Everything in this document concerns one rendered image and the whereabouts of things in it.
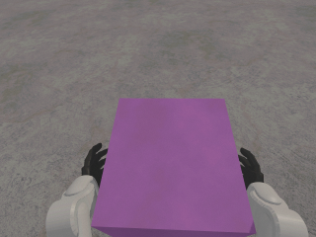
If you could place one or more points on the robot right forearm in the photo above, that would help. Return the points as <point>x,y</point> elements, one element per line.
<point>271,214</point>

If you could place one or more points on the carton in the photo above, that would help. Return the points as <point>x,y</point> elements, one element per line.
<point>172,170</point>

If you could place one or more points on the right robot hand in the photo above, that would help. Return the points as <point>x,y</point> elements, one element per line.
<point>251,170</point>

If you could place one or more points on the robot left forearm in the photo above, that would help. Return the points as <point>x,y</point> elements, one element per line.
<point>70,216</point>

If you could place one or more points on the left robot hand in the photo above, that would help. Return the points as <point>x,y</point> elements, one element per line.
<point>92,165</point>

